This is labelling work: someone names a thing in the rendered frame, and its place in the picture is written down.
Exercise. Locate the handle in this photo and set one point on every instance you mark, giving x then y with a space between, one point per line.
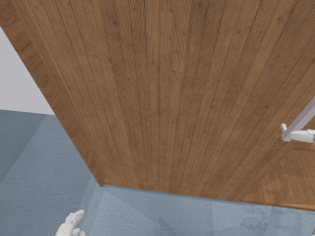
300 121

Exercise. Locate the robot left hand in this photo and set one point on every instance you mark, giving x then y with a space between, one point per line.
67 228

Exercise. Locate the robot right hand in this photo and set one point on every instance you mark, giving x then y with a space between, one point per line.
303 136

